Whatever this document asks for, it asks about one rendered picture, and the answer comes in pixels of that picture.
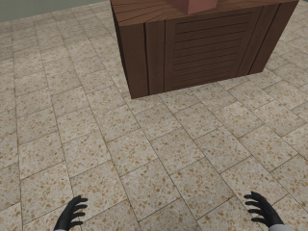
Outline robot left hand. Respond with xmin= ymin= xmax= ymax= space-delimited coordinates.
xmin=53 ymin=195 xmax=88 ymax=231

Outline pedestal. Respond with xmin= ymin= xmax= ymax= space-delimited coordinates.
xmin=110 ymin=0 xmax=299 ymax=99

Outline robot right hand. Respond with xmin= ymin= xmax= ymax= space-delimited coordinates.
xmin=244 ymin=192 xmax=285 ymax=228

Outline carton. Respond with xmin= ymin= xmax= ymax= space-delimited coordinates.
xmin=166 ymin=0 xmax=218 ymax=14

